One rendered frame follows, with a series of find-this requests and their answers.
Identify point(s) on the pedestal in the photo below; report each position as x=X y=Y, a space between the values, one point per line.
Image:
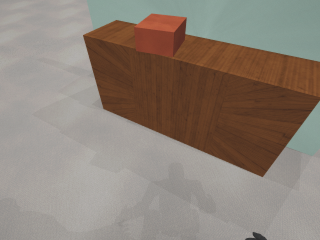
x=239 y=104

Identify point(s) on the carton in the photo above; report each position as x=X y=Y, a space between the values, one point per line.
x=160 y=34

